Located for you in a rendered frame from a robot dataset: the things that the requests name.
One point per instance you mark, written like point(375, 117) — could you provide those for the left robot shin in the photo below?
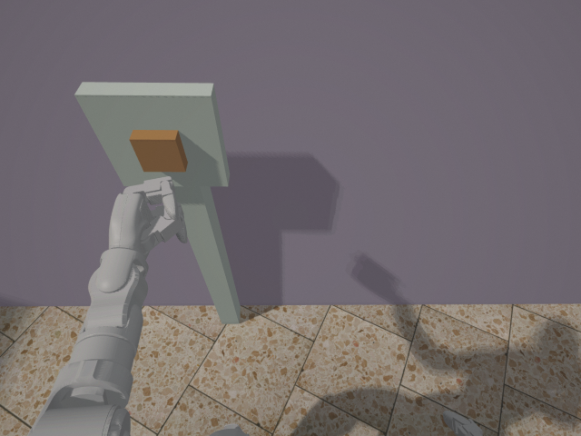
point(232, 426)

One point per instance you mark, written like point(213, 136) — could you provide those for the button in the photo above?
point(159, 150)

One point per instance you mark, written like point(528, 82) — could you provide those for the robot right hand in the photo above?
point(461, 426)

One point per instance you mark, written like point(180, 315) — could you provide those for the robot left hand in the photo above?
point(131, 216)

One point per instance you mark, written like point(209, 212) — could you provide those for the robot left upper arm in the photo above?
point(100, 420)

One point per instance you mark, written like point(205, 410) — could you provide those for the left robot forearm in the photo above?
point(99, 370)

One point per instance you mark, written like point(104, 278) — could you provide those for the panel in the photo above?
point(114, 110)

